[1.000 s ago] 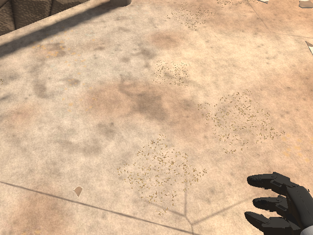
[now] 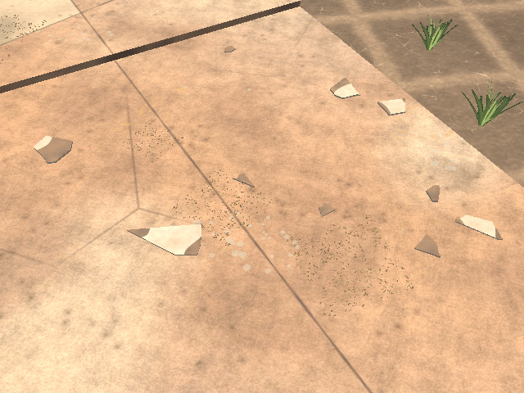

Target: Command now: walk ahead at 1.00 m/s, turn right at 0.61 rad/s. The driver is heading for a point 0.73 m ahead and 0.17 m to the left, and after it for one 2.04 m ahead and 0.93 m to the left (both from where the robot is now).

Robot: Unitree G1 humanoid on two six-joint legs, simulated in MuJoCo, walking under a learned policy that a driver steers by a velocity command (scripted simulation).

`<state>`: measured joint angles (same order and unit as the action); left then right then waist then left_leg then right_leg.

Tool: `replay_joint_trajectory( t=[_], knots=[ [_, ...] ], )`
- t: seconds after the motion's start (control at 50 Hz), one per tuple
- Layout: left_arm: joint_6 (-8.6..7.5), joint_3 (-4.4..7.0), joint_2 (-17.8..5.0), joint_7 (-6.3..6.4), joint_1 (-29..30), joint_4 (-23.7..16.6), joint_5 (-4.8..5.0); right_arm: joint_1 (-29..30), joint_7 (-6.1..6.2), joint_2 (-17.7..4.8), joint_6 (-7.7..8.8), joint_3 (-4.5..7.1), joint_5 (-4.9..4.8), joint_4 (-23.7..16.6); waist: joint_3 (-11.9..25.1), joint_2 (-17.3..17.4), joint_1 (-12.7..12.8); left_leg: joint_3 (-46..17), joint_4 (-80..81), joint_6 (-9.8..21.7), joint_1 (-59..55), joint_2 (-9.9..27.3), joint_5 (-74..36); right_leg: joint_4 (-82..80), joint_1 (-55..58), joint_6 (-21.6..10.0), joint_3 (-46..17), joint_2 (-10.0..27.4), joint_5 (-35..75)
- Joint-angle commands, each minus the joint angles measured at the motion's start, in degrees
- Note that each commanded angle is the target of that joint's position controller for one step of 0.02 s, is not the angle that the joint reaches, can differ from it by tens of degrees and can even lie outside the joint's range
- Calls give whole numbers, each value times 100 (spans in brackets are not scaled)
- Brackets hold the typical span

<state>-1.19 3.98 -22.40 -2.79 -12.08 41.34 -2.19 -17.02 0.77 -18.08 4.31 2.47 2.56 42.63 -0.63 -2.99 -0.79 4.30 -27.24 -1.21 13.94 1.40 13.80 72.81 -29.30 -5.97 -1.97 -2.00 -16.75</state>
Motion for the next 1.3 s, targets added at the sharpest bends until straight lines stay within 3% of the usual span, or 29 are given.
replay_joint_trajectory(
  t=[0.02, 0.16, 0.2, 0.24, 0.26, 0.28, 0.3, 0.32, 0.36, 0.42, 0.52, 0.64, 0.7, 0.72, 0.74, 0.76, 0.78, 0.82, 0.88, 0.94, 1.06, 1.1, 1.12, 1.14, 1.16, 1.18, 1.2, 1.24, 1.3],
  knots=[
    [27, -219, 336, -143, 241, -642, -48, -470, -121, -291, 235, 37, -101, 83, -157, 847, 89, -1652, 1780, 718, -768, 1368, 238, -191, -1483, 77, -569, 439, 393],
    [-106, -418, 283, -306, 1821, -1132, 7, -945, -158, -653, 317, 70, -141, 525, -835, 466, -67, 146, 2900, 739, -498, 1107, -2239, -3139, -392, -71, 549, 213, 1808],
    [-143, -425, 232, -229, 1832, -1097, -38, -1231, -130, -854, 246, 75, -175, 756, -635, 628, 36, 222, 2347, 799, -1214, 1133, -4762, -3550, 109, -242, 870, -9, 1432],
    [-180, -292, -48, -55, 761, -791, -113, -1214, -43, -1220, 151, 122, -166, 860, 204, 1051, 688, 149, 581, 772, -1549, 1292, -7011, -3649, 1495, -376, 762, -306, 650],
    [-202, -172, -239, 53, -505, -385, -119, -1019, -13, -1283, 91, 129, -205, 832, 820, 1053, 1334, 124, -939, 725, -1079, 1186, -6670, -4091, 2928, -447, 526, -242, 741],
    [-203, 2, -717, 189, -1398, -114, -224, -1016, -45, -936, 97, 50, -199, 657, 1512, 707, 1556, 40, -2849, 718, 201, 846, -4382, -4024, 4525, -455, -518, 741, -399],
    [-260, 105, -1141, 271, -1333, -141, -333, -1604, -140, 89, 113, -120, -282, 398, 2232, -780, 720, -388, -4949, 673, 2166, 14, 1520, -4412, 5885, -560, -3120, 2564, -1661],
    [-227, 133, -992, 296, -1317, -205, -165, -1179, -91, -525, 86, 16, -379, 269, 2531, -359, 1005, -940, -5620, 794, 2662, -83, 1069, -5373, 5460, -616, -4265, 2790, -1931],
    [-329, -9, -250, 268, -619, 42, -65, -511, -135, -386, 59, 7, -329, 224, 473, 102, 532, -826, -4948, 755, 2803, 410, 4, -5754, 3514, -472, -2325, 2126, -664],
    [-490, -106, 210, 263, -491, 241, 38, -788, -275, -49, -234, -1, -179, 472, -34, -38, 13, -833, -4588, 580, 2179, 691, -115, -6276, 2290, -198, -884, 1677, 313],
    [-690, -137, 405, 216, -625, 561, 123, 568, -429, 206, -380, -50, -178, -74, -693, -127, -69, -354, -3708, 542, 2905, 706, -1232, -6692, 2083, 174, 976, 1193, 2368],
    [-649, -67, -208, 438, -971, 689, 155, 1190, -588, -59, -315, -96, -178, -308, -479, 8, -210, 861, -1508, 1028, 1507, -269, -2136, -6039, 3013, 602, 1920, 1181, 6755],
    [-345, 99, -735, 583, -340, 413, 27, -1238, -446, -720, -375, 189, -177, 346, 763, -382, -1526, 561, -1564, 1418, -999, -715, -968, -2881, 2849, 561, 1642, 1538, 8320],
    [-261, 125, -724, 511, -95, 357, 8, -2176, -309, -1002, -375, 375, -212, 638, 1013, 10, -1917, 23, -1088, 1694, -2151, -618, -569, -659, 2016, 491, 1602, 1225, 6323],
    [-330, -80, 140, 352, 128, 208, -59, -1651, -188, -1290, -438, 505, -341, 670, 312, 1582, -1322, -952, -1022, 1898, -2512, -118, -979, 1702, 84, 566, 1404, -30, -392],
    [-464, -201, 306, 344, -523, -493, 73, -1116, -192, -1941, -495, 609, -123, 358, 1387, 2014, -481, -4117, -63, 3196, -3879, 1029, -313, 3038, -1878, 805, 231, -287, -1330],
    [-631, -261, 77, 344, -156, -579, -10, -925, -141, -1666, -496, 611, -134, 114, 1431, 833, -681, -5330, 1209, 3155, -3661, 1415, 1329, 2612, -2306, 675, -418, 21, -891],
    [-673, -258, -44, 324, 194, -554, -51, -592, -73, -960, -395, 433, -143, 274, -7, -344, -89, -4551, 1607, 2509, -1551, 1089, 1164, 1156, -1783, 670, -429, 562, -349],
    [-267, -346, 126, 306, 137, -545, -228, -303, -61, -775, -115, 317, -209, 200, -411, -361, 369, -3256, 1698, 2280, 384, 366, 98, -57, -726, 962, -302, 917, -502],
    [-212, -464, 344, 205, 1121, -990, -123, -318, -101, -872, 15, 367, -225, 122, -610, -65, 119, -2557, 1900, 2064, 1157, -169, -579, -1885, -147, 1080, 61, 933, 694],
    [-286, -447, 233, 200, 1737, -1268, 86, -696, -159, -1023, -18, 510, -272, 124, -132, 571, -428, -2690, 1196, 1413, -284, -110, -2384, -4142, 640, 847, 88, 391, 2123],
    [-328, -273, -165, 293, 954, -1045, 90, -533, -122, -1222, -23, 556, -220, 59, 414, 597, -35, -2776, 150, 1160, -711, -98, -3628, -4330, 1616, 743, 27, 107, 1334],
    [-361, -148, -402, 365, -31, -820, 100, -291, -146, -1405, -10, 584, -201, 20, 957, 498, 590, -2618, -1021, 1026, -545, -253, -3899, -4351, 2686, 671, 92, 104, 893],
    [-390, 7, -719, 484, -1338, -553, 20, -1, -162, -1146, 58, 508, -186, -94, 1573, 355, 1237, -2380, -2627, 924, 322, -470, -3162, -4088, 4175, 536, -349, 689, 16],
    [-408, 112, -1104, 567, -2126, -405, -211, -11, -125, -108, 114, 236, -238, -361, 2099, -1092, 1219, -1796, -4494, 905, 1870, -986, 1333, -4610, 5477, 385, -2390, 2344, -2167],
    [-360, 203, -1342, 493, -1332, -493, -201, -635, -133, -97, 67, 102, -427, -659, 2486, -2420, 434, -1353, -5465, 860, 2988, -930, 1518, -5919, 5452, -164, -5458, 3110, -3229],
    [-314, 98, -575, 456, -550, -686, -155, -136, -88, -553, -76, 146, -231, -409, 1392, -926, 470, -1169, -5610, 859, 3303, -391, 765, -5990, 4501, -181, -4573, 2700, -3727],
    [-285, -30, -53, 406, -401, -481, -122, 405, -255, -627, -194, 184, -94, -448, 476, 117, 405, -941, -5079, 726, 3035, 7, 240, -5850, 3268, 13, -2458, 2135, -1502],
    [-436, -101, 218, 333, -912, 98, 34, 800, -471, -201, -408, 46, -32, -783, -16, -235, 222, -905, -4880, 648, 3144, 373, 105, -6054, 2694, 223, -997, 1824, 55]
  ],
)
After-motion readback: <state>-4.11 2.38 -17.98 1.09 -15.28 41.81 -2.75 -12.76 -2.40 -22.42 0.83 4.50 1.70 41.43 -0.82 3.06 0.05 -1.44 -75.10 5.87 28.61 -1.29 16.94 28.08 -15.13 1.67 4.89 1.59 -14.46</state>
